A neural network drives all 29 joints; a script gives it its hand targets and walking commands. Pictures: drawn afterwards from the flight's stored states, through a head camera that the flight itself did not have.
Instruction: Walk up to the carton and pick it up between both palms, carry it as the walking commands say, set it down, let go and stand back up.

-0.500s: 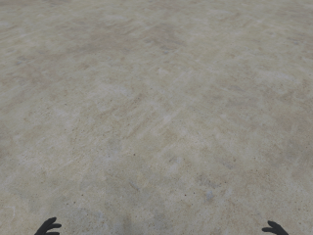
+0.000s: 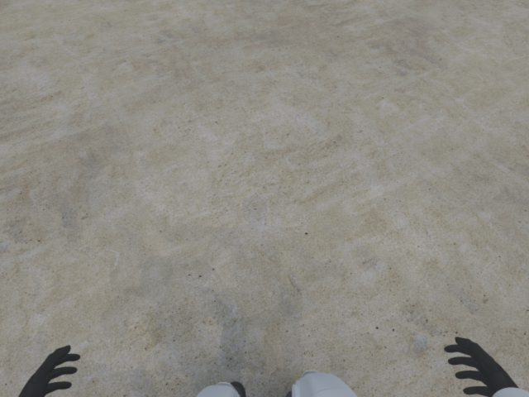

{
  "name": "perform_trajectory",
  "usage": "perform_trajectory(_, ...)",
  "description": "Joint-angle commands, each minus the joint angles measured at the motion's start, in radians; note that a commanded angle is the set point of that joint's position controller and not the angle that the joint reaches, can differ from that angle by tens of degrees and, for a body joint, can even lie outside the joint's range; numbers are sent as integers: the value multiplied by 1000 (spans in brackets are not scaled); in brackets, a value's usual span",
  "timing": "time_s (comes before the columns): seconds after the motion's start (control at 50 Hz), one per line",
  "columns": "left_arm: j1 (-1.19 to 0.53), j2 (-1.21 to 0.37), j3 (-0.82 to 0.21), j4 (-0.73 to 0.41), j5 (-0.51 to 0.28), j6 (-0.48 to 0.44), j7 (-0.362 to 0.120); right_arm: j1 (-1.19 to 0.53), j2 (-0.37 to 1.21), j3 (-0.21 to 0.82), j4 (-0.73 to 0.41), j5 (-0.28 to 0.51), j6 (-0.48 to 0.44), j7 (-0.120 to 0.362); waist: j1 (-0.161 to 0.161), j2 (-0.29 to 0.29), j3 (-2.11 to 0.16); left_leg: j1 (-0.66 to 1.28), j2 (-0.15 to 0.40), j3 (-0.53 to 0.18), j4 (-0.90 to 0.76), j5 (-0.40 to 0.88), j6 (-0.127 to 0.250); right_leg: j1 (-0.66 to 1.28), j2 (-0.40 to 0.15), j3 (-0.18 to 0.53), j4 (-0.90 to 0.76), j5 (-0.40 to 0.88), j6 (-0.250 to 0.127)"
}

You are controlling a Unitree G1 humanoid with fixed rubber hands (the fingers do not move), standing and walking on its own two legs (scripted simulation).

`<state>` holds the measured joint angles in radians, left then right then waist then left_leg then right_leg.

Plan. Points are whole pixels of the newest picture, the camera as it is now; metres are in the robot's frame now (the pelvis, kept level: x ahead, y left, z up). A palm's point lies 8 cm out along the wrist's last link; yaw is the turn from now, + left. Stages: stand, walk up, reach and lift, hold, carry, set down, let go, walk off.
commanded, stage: walk up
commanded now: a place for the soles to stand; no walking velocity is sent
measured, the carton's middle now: out of the picture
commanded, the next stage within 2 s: none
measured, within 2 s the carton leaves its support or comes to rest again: neither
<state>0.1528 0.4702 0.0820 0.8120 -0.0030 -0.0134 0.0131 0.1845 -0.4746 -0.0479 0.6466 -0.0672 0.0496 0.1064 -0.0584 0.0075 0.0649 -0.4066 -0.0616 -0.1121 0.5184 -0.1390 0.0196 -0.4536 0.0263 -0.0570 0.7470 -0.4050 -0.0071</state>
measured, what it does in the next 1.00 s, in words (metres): steps to the left, turning left: right foot, then left foot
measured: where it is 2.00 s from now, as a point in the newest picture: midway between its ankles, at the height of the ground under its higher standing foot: outside the picture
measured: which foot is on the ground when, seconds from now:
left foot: down 0.00-0.06, up 0.08-0.42, down 0.44-0.66, up 0.68-0.96, down 0.98-1.00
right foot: up 0.00-0.02, down 0.04-0.44, up 0.46-0.64, down 0.66-1.00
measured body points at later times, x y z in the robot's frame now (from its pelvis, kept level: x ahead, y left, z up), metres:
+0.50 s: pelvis -0.03 +0.09 -0.01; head +0.00 +0.11 +0.44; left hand -0.12 +0.47 -0.08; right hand +0.30 -0.10 -0.07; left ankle -0.08 +0.24 -0.73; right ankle +0.06 -0.06 -0.71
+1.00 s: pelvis -0.04 +0.19 -0.01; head -0.03 +0.20 +0.44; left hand -0.36 +0.45 -0.05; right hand +0.35 +0.24 -0.05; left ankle -0.15 +0.32 -0.73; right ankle +0.09 +0.08 -0.73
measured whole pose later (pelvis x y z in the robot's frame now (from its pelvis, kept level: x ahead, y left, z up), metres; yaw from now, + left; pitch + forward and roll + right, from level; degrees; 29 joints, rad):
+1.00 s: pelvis -0.04 +0.19 -0.01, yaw +62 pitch +2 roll -1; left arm 0.28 0.60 0.14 0.83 0.06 -0.08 0.00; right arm 0.01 -0.50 -0.10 0.71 -0.04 0.02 0.19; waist 0.04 0.03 -0.03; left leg -0.40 0.10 0.00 0.55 -0.20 0.00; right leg -0.23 -0.26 -0.34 0.60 -0.33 0.04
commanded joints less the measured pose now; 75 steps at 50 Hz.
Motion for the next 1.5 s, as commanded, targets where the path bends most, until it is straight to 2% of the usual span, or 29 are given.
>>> perform_trajectory(0.0, 133, 139, 34, -18, -2, -26, 13, -81, -208, -64, -89, 4, 0, 9, 73, 174, -163, -28, 198, -292, -184, -98, 134, 231, 23, 10, -238, 131, -33)
perform_trajectory(0.02, 180, 156, 37, -7, 4, -32, 18, -85, -185, -58, -94, 10, 2, 12, 100, 135, -173, -144, 143, -256, -171, -193, 81, 366, -7, 29, -336, 182, -64)
perform_trajectory(0.06, 140, 333, 84, -33, 34, -45, 32, -77, -107, -35, -106, 4, -3, 10, 106, -249, -143, -356, -30, -38, 260, -283, -19, 333, -503, 543, -655, -192, -167)
perform_trajectory(0.08, 46, 298, 83, -68, 32, -53, 29, -66, -161, -45, -76, -18, -3, 7, 56, -101, -112, -318, 77, -85, 411, -240, -27, 237, -546, 511, -633, -151, -201)
perform_trajectory(0.18, 8, 215, 82, -50, 39, -60, 14, -41, -166, -49, 13, 10, -5, 65, 33, -94, -101, -168, 149, 30, 447, -59, -83, 199, -340, 46, -551, 132, -129)
perform_trajectory(0.28, 106, 281, 101, -23, 57, -51, 2, -181, -131, -46, -7, 22, 0, 78, 119, -150, -101, -168, 189, 113, 264, -129, -81, 309, -401, -63, -504, 196, -174)
perform_trajectory(0.38, 50, 297, 90, -28, 53, -37, -15, -100, -128, -66, 20, 43, -19, 55, 53, -202, -186, 35, 123, 204, 49, -176, -40, 289, -418, -164, -319, 310, -153)
perform_trajectory(0.42, 56, 243, 65, -24, 46, -26, -18, -7, -194, -96, 43, 22, -24, 36, -9, -57, -200, 259, 91, 103, -126, -136, 26, 143, -321, -244, -33, 199, -55)
perform_trajectory(0.44, 45, 176, 43, -72, 32, -27, -17, 22, -357, -129, 23, 9, -20, 26, -44, 280, -171, 371, 297, -298, -197, 27, 130, -191, -151, -275, 106, -131, 35)
perform_trajectory(0.48, -17, 211, 36, -78, -1, -27, 5, -30, -329, -130, -9, 20, -5, 16, -33, 253, -123, 370, 279, -351, -197, 44, 213, -304, -130, -32, 168, -197, 38)
perform_trajectory(0.54, 109, 235, 44, -11, -4, -45, 16, -132, -250, -111, -72, 19, -1, 25, 36, 246, -149, 215, 142, -208, -175, 87, 180, -73, -70, -45, 65, 13, 37)
perform_trajectory(0.62, 207, 226, 52, 8, 1, -70, 30, -223, -208, -99, -156, 15, -3, 49, 126, 156, -171, -114, 133, -260, -126, -108, 167, 310, -37, 20, -260, 173, -31)
perform_trajectory(0.64, 252, 276, 66, 13, 14, -78, 38, -209, -147, -79, -167, 17, -7, 50, 157, 18, -182, -259, 48, -177, -22, -271, 111, 454, -143, 117, -416, 116, -64)
perform_trajectory(0.66, 264, 404, 97, 0, 34, -88, 40, -157, -77, -62, -172, 10, -12, 51, 157, -242, -217, -376, -53, -28, 225, -317, 38, 496, -478, 448, -582, -161, -132)
perform_trajectory(0.68, 141, 414, 108, -43, 38, -96, 35, -132, -139, -75, -139, -13, -11, 43, 108, -144, -156, -382, 71, -43, 396, -258, 8, 341, -632, 564, -646, -260, -205)
perform_trajectory(0.72, 53, 323, 92, -62, 34, -97, 19, -105, -205, -99, -88, -3, -16, 59, 62, -62, -123, -284, 144, -57, 439, -146, -34, 267, -507, 329, -590, -90, -184)
perform_trajectory(0.78, 69, 278, 92, -51, 48, -91, 13, -120, -171, -96, -43, 24, -20, 87, 71, -128, -105, -197, 178, 42, 349, -60, -55, 271, -387, 14, -532, 140, -146)
perform_trajectory(0.86, 109, 317, 108, -31, 59, -86, 1, -233, -133, -74, -38, 32, -22, 102, 103, -145, -110, -121, 202, 115, 181, -75, -45, 291, -396, -128, -496, 214, -158)
perform_trajectory(0.94, 80, 330, 100, -29, 60, -72, -11, -170, -150, -88, 16, 37, -39, 87, 42, -158, -152, 80, 119, 198, -1, -107, -7, 228, -370, -209, -347, 119, -115)
perform_trajectory(0.98, 114, 257, 73, -35, 53, -64, -16, -16, -244, -128, 70, 19, -41, 60, -38, 55, -199, 384, 94, 52, -97, -224, 74, 22, -266, -274, 51, 6, -39)
perform_trajectory(1.0, 64, 196, 49, -95, 27, -70, -13, 12, -378, -161, 52, 14, -41, 46, -82, 346, -158, 474, 283, -400, -247, -367, 199, -330, -85, -267, 243, -205, 20)
perform_trajectory(1.04, 49, 263, 51, -61, -10, -79, -9, -73, -314, -145, 11, 24, -19, 39, -22, 224, -84, 393, 272, -389, -251, -375, 243, -347, -147, -11, 208, -144, 16)
perform_trajectory(1.16, 180, 259, 59, 25, 4, -103, 14, -230, -224, -121, -86, 16, -18, 59, 72, 224, -137, 30, 183, -307, -204, -326, 215, 101, -61, -10, -100, 65, -2)
perform_trajectory(1.2, 314, 284, 75, 65, 7, -120, 23, -307, -173, -103, -112, 19, -13, 58, 171, 105, -163, -289, 72, -182, -60, -446, 97, 493, -90, 37, -346, 150, -44)
perform_trajectory(1.22, 410, 392, 103, 80, 21, -129, 32, -303, -103, -84, -114, 14, -17, 52, 224, -187, -177, -431, -51, -32, 210, -448, 42, 571, -356, 347, -571, -189, -65)
perform_trajectory(1.24, 246, 454, 116, 19, 30, -135, 40, -247, -119, -83, -83, 0, -21, 46, 158, -172, -110, -471, 33, -37, 465, -284, -7, 432, -617, 623, -679, -395, -124)
perform_trajectory(1.28, 116, 353, 88, -15, 22, -140, 25, -170, -217, -112, -2, 13, -25, 57, 71, -6, -73, -348, 139, -59, 517, -119, -49, 346, -510, 393, -617, -209, -138)
perform_trajectory(1.34, 155, 275, 77, 19, 19, -122, 14, -154, -159, -77, 36, 33, -27, 82, 88, -108, -63, -252, 161, 51, 409, -63, -62, 329, -360, 30, -567, 88, -102)
perform_trajectory(1.48, 217, 312, 86, 38, 28, -115, -3, -365, -132, -50, 24, 47, -33, 99, 151, -154, -24, -218, 181, 144, 177, -20, -45, 458, -403, -162, -561, 323, -139)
